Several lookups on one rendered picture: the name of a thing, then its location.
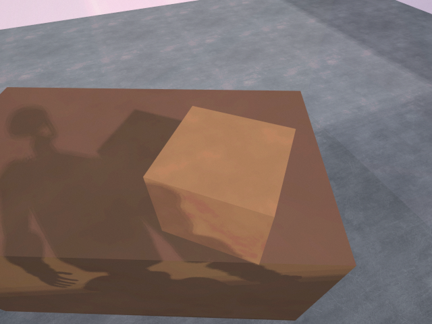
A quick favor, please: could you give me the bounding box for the pedestal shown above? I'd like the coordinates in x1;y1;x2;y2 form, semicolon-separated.
0;87;356;321

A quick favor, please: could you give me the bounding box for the carton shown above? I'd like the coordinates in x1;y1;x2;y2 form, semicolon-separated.
143;106;296;265

